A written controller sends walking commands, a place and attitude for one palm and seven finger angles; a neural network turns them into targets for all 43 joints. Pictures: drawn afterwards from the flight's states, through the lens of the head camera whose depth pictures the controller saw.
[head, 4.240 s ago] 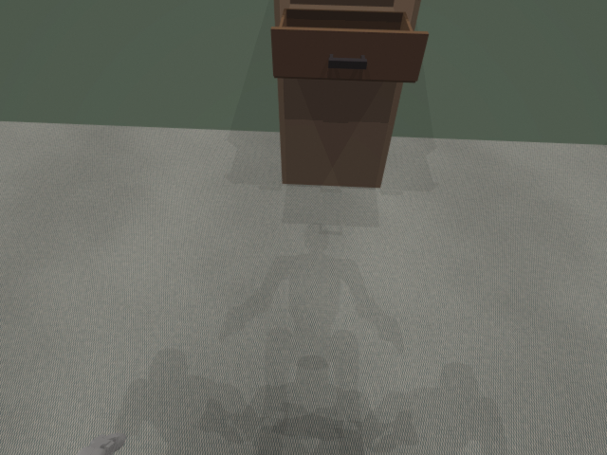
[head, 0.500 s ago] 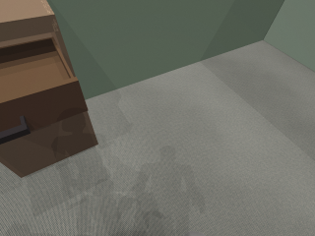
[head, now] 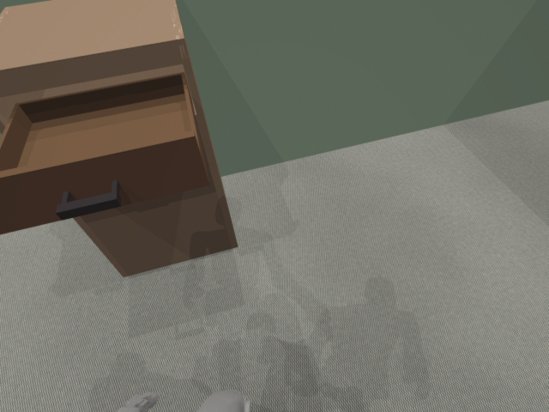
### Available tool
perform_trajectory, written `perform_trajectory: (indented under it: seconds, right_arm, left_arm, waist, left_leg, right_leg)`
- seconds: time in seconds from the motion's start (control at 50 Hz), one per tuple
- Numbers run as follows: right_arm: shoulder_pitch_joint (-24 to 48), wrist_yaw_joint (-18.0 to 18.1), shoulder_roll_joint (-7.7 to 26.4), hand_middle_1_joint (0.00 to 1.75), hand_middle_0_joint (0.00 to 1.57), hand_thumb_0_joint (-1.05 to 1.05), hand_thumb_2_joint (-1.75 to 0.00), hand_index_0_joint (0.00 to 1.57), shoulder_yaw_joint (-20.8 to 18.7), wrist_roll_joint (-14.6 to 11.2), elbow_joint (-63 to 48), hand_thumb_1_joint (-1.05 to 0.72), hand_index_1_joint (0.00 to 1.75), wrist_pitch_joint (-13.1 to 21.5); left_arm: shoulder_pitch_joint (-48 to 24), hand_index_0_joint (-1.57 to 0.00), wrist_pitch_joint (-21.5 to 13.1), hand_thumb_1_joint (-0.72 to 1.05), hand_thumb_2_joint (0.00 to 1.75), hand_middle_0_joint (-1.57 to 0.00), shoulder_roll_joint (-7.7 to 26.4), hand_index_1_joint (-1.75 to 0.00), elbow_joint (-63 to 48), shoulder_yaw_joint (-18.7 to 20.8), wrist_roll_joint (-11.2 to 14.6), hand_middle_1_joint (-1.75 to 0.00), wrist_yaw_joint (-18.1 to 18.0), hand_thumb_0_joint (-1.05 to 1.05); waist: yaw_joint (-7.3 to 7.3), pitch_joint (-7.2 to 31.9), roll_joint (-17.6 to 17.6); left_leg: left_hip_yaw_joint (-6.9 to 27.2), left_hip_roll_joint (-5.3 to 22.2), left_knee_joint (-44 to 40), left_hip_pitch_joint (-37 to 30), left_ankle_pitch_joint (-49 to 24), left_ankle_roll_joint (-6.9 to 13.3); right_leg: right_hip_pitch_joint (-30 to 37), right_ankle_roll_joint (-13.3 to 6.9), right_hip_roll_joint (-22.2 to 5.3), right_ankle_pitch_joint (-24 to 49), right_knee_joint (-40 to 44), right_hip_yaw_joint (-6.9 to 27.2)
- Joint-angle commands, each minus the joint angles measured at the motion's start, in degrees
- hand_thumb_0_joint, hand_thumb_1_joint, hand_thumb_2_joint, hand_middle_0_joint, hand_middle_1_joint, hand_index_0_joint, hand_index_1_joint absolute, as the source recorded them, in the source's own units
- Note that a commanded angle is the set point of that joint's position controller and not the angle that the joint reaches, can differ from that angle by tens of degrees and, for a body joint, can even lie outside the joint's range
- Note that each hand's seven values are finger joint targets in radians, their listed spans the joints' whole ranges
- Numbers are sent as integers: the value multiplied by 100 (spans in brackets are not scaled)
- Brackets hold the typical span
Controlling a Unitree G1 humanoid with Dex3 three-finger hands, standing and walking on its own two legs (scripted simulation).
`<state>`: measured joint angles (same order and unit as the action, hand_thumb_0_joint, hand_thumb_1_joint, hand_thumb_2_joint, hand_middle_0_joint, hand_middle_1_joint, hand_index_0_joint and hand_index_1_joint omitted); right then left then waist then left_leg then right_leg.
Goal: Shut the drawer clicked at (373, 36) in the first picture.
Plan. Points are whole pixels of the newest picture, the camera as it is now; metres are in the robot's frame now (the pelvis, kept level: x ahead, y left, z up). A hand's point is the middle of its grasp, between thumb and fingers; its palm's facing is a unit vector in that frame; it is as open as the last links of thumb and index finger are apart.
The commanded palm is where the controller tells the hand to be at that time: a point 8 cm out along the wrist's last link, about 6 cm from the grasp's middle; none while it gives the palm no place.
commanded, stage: turn to face it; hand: left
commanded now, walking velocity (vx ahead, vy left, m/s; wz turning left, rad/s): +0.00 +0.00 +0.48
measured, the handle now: (90, 198) +0.50 +0.37 +0.00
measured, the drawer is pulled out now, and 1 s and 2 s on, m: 0.30 0.30 0.30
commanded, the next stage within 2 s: take the last steps up to it in 0.38 s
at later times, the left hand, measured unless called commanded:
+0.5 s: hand out of the picture -0.01 +0.27 -0.17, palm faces +0.26 -0.93 -0.25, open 7.4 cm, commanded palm none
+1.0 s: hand out of the picture -0.04 +0.16 -0.16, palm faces +0.37 -0.91 -0.16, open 7.4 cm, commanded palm none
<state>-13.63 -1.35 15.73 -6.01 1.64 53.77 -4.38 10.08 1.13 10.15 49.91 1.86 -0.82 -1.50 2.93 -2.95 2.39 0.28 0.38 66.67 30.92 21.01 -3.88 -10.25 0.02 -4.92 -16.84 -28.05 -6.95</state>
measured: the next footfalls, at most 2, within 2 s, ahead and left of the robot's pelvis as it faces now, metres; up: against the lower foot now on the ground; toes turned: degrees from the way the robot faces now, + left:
left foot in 0.22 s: +0.02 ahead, +0.15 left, +0.00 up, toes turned +13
right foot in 0.68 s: +0.07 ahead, -0.06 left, +0.00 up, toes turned +10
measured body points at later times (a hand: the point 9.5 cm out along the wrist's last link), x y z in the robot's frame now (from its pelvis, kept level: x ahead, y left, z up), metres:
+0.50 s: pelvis +0.00 +0.05 +0.00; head +0.02 +0.08 +0.45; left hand -0.02 +0.32 -0.15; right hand +0.15 -0.16 -0.13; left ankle -0.02 +0.14 -0.74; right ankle +0.02 -0.11 -0.67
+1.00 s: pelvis +0.07 +0.04 +0.01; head +0.08 +0.02 +0.45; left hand -0.06 +0.20 -0.14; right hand +0.14 -0.19 -0.16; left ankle +0.08 +0.20 -0.67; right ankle +0.03 -0.07 -0.74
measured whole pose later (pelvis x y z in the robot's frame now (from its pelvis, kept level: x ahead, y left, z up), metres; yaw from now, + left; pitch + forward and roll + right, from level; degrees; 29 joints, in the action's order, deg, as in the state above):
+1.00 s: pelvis +0.07 +0.04 +0.01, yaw +17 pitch -1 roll +0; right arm -17.0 -1.0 11.7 -4.2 1.7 61.9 -1.4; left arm 26.9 -3.4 4.6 62.8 0.5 -1.0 -0.8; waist -0.2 -1.4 2.2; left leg -1.5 5.5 56.6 31.6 10.8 -1.0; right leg 0.1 -1.7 -0.4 -15.7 -16.5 -7.5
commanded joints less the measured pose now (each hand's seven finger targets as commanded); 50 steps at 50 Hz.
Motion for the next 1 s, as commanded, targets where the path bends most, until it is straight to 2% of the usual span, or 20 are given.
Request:
perform_trajectory:
  seconds: [0.0, 0.1, 0.16, 0.18, 0.2, 0.22, 0.24, 0.3, 0.34, 0.46, 0.54, 0.62, 0.64, 0.66, 0.68, 0.7, 0.72, 0.78, 0.86, 0.98]
  right_arm:
    - [612, -12, 230, 30, 20, 0, -90, 20, 41, -48, -577, -90, 30, 91]
    - [863, -18, 151, 30, 20, 0, -90, 20, 152, -91, -676, -90, 30, 172]
    - [437, 18, 278, 30, 20, 0, -90, 20, 156, -90, -575, -90, 30, 251]
    - [59, 26, 516, 30, 20, 0, -90, 20, 99, -68, -480, -90, 30, 309]
    - [-310, 68, 1185, 30, 20, 0, -90, 20, -63, -25, -439, -90, 30, 382]
    - [-621, 125, 1553, 30, 20, 0, -90, 20, -129, -103, -343, -90, 30, 360]
    - [-613, 145, 1415, 30, 20, 0, -90, 20, -59, -105, -299, -90, 30, 308]
    - [214, 256, 863, 30, 20, 0, -90, 20, 108, -61, -401, -90, 30, 360]
    - [469, 257, 736, 30, 20, 0, -90, 20, 162, -86, -451, -90, 30, 387]
    - [248, 238, 663, 30, 20, 0, -90, 20, 154, -74, -326, -90, 30, 372]
    - [18, 224, 621, 30, 20, 0, -90, 20, 128, -11, -201, -90, 30, 404]
    - [141, 217, 497, 30, 20, 0, -90, 20, 156, -27, -78, -90, 30, 427]
    - [109, 202, 275, 30, 20, 0, -90, 20, 179, -66, -21, -90, 30, 453]
    - [32, 188, -170, 30, 20, 0, -90, 20, 280, -131, -94, -90, 30, 490]
    - [457, 141, -23, 30, 20, 0, -90, 20, 258, -59, -341, -90, 30, 485]
    - [444, 96, 178, 30, 20, 0, -90, 20, 180, -5, -284, -90, 30, 480]
    - [318, 64, 178, 30, 20, 0, -90, 20, 151, 9, -138, -90, 30, 450]
    - [-144, 17, -53, 30, 20, 0, -90, 20, 152, 20, 246, -90, 30, 440]
    - [-113, 17, -233, 30, 20, 0, -90, 20, 165, -18, 343, -90, 30, 451]
    - [570, -4, -371, 30, 20, 0, -90, 20, 227, -44, 189, -90, 30, 511]
  left_arm:
    - [460, -20, -145, 90, 90, -20, 1244, -30, -230, 315, -52, -30, -61, 0]
    - [668, -20, -94, 90, 90, -20, 1459, -30, -124, 386, -97, -30, -39, 0]
    - [596, -20, -68, 90, 90, -20, 1504, -30, -57, 419, -57, -30, -19, 0]
    - [565, -20, -53, 90, 90, -20, 1425, -30, -66, 396, -2, -30, -5, 0]
    - [565, -20, -37, 90, 90, -20, 1079, -30, -238, 341, 53, -30, 36, 0]
    - [301, -20, -6, 90, 90, -20, 793, -30, -401, 198, 26, -30, 20, 0]
    - [183, -20, 63, 90, 90, -20, 954, -30, -388, 211, 2, -30, -23, 0]
    - [152, -20, 97, 90, 90, -20, 932, -30, -35, 258, -1, -30, 15, 0]
    - [457, -20, 108, 90, 90, -20, 903, -30, 113, 262, 11, -30, 66, 0]
    - [356, -20, 146, 90, 90, -20, 805, -30, 129, 215, 6, -30, 44, 0]
    - [186, -20, 38, 90, 90, -20, 657, -30, 85, 158, -36, -30, 106, 0]
    - [909, -20, -123, 90, 90, -20, 522, -30, 381, 139, -65, -30, 164, 0]
    - [1226, -20, -195, 90, 90, -20, 698, -30, 506, 178, -99, -30, 142, 0]
    - [1607, -20, -276, 90, 90, -20, 1129, -30, 597, 267, -172, -30, 85, 0]
    - [1861, -20, -261, 90, 90, -20, 1417, -30, 590, 308, -96, -30, 47, 0]
    - [1646, -20, -291, 90, 90, -20, 1263, -30, 547, 273, -65, -30, 22, 0]
    - [1333, -20, -352, 90, 90, -20, 1087, -30, 563, 264, -42, -30, 17, 0]
    - [1173, -20, -458, 90, 90, -20, 531, -30, 604, 115, -13, -30, 40, 0]
    - [1640, -20, -558, 90, 90, -20, 406, -30, 853, 68, -6, -30, 30, 0]
    - [2186, -20, -607, 90, 90, -20, 372, -30, 1283, 55, -57, -30, -12, 0]
  waist:
    - [-444, 64, -1257]
    - [-586, 339, -1627]
    - [-360, 664, -1506]
    - [-120, 939, -931]
    - [97, 1303, 739]
    - [227, 1373, 1453]
    - [180, 1181, 723]
    - [-107, 481, 908]
    - [-281, 510, 719]
    - [-221, 356, 561]
    - [-100, 293, 602]
    - [-474, 96, 310]
    - [-622, 122, -255]
    - [-765, 114, -1676]
    - [-955, -310, -2004]
    - [-749, -537, -1344]
    - [-572, -720, -1532]
    - [-287, -664, -877]
    - [-336, -494, -842]
    - [-528, -482, -884]
  left_leg:
    - [-242, 192, -568, 247, 236, -117]
    - [-600, 91, -2075, -579, 443, 37]
    - [-738, -42, -3527, -1603, -380, 173]
    - [-539, 146, -4324, -2559, -1365, 277]
    - [1242, 1591, -4459, -3779, -3369, 861]
    - [2096, 2472, -4374, -3846, -5864, 1582]
    - [1453, 2447, -4220, -3483, -5553, 1717]
    - [889, 1588, -4424, -2660, -4861, 1384]
    - [590, 1327, -4501, -2588, -4419, 1291]
    - [899, 1300, -4866, -2399, -3058, 1376]
    - [1354, 1326, -5131, -2285, -942, 1462]
    - [1337, 1020, -4824, -1128, 884, 1210]
    - [1032, 640, -4125, -554, 1066, 972]
    - [160, -95, -2472, 515, 1140, 607]
    - [-1, -115, -1451, 953, 1312, 520]
    - [261, 101, -890, 961, 800, 537]
    - [292, 234, -656, 851, 302, 548]
    - [83, 381, -340, 514, -687, 415]
    - [-129, 454, -527, 611, -1105, 270]
    - [-401, 584, -1521, 768, -931, 260]
  right_leg:
    - [502, -681, -1434, 2639, 734, 546]
    - [667, -669, -1513, 3369, 330, 332]
    - [537, -328, -1366, 3376, -388, 7]
    - [54, -72, -1244, 2951, -1173, -171]
    - [-1477, 361, -515, 323, -2434, -415]
    - [-2238, 504, -144, -2223, -3306, 125]
    - [-2049, 389, -302, -2063, -3602, 504]
    - [-2092, 434, -252, -1095, -3890, 688]
    - [-1876, 461, -153, -736, -3690, 555]
    - [-1654, 468, 4, -612, -2801, 527]
    - [-1298, 339, 154, -878, -1750, 432]
    - [279, 209, 397, -232, -101, 246]
    - [1022, 148, 185, -229, 582, 553]
    - [1593, -241, -1077, -1556, 1489, 2291]
    - [935, -761, -1990, -2426, 2253, 3548]
    - [419, -907, -1950, -2900, 2481, 3475]
    - [58, -754, -1696, -2728, 2518, 3165]
    - [30, -522, -1081, -795, 2169, 1628]
    - [493, -572, -921, 838, 2004, 962]
    - [995, -820, -1108, 1978, 1771, 937]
